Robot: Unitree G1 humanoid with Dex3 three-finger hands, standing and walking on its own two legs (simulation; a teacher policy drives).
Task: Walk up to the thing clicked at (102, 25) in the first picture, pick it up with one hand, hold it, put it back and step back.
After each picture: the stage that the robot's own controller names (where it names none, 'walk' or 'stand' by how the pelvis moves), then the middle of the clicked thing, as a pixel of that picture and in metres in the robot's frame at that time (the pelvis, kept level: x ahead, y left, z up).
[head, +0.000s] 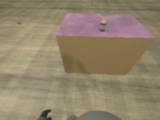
stand; (102, 26) +1.02 -0.09 +0.06
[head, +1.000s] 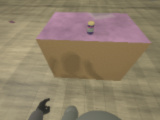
walk; (90, 28) +0.85 +0.05 +0.09
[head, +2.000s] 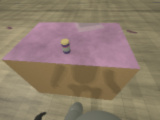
stand; (65, 46) +0.55 +0.27 +0.08
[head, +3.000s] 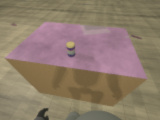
stand; (71, 49) +0.54 +0.20 +0.07
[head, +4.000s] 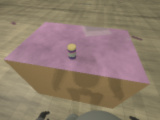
stand; (72, 52) +0.51 +0.19 +0.07
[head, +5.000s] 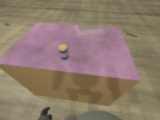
stand; (63, 52) +0.50 +0.24 +0.06
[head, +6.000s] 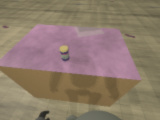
stand; (64, 53) +0.50 +0.24 +0.06
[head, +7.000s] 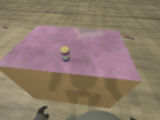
rise first; (65, 54) +0.49 +0.24 +0.06
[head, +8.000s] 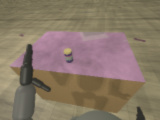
rise first; (68, 55) +0.51 +0.25 +0.06
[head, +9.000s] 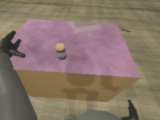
go down; (61, 51) +0.49 +0.23 +0.07
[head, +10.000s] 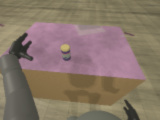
go down; (66, 52) +0.50 +0.20 +0.08
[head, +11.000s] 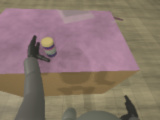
close in; (49, 47) +0.47 +0.25 +0.10
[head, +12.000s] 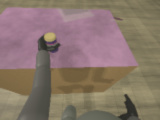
close; (52, 43) +0.50 +0.24 +0.11
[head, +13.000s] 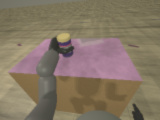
lift; (65, 45) +0.34 +0.16 +0.31
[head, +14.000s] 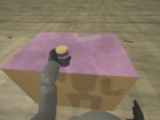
hold; (63, 56) +0.35 +0.19 +0.21
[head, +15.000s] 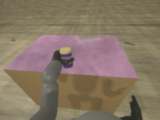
hold; (66, 57) +0.35 +0.17 +0.21
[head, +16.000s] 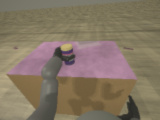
hold; (68, 54) +0.34 +0.15 +0.26
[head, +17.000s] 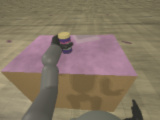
crouch; (65, 43) +0.41 +0.17 +0.28
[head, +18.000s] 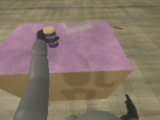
lower; (51, 37) +0.50 +0.23 +0.21
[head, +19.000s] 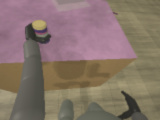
lower; (42, 32) +0.53 +0.26 +0.15
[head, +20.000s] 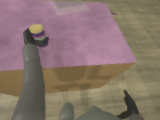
lower; (39, 36) +0.52 +0.28 +0.13
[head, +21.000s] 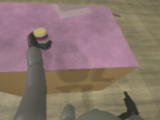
lower; (43, 39) +0.51 +0.27 +0.12
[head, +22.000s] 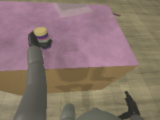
lower; (43, 38) +0.51 +0.27 +0.12
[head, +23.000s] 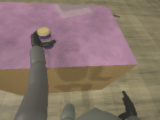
open; (46, 38) +0.52 +0.26 +0.12
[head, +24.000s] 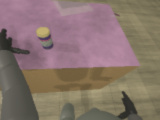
sink last; (45, 39) +0.50 +0.25 +0.12
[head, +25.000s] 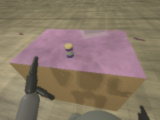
sink last; (69, 50) +0.54 +0.26 +0.09
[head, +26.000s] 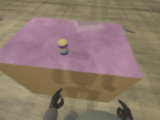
stand; (63, 47) +0.51 +0.25 +0.08
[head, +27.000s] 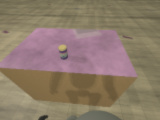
stand; (63, 52) +0.53 +0.26 +0.06
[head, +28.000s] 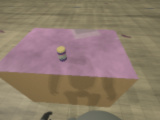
stand; (62, 54) +0.50 +0.26 +0.06
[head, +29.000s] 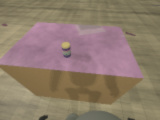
stand; (66, 50) +0.52 +0.23 +0.06
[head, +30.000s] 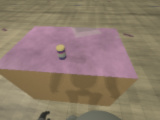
stand; (61, 52) +0.51 +0.27 +0.06
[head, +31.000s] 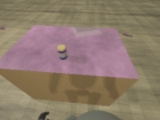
stand; (62, 52) +0.51 +0.26 +0.06
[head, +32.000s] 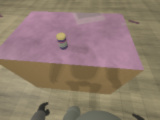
walk; (62, 41) +0.55 +0.25 +0.07
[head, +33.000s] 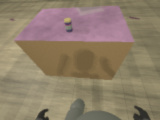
walk; (68, 25) +0.79 +0.28 +0.09
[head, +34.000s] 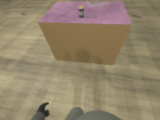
stand; (81, 12) +1.15 +0.20 +0.08
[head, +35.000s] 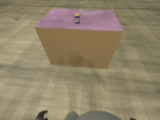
stand; (77, 18) +1.14 +0.24 +0.08
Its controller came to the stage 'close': yes
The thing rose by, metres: 0.23
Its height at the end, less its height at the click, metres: +0.00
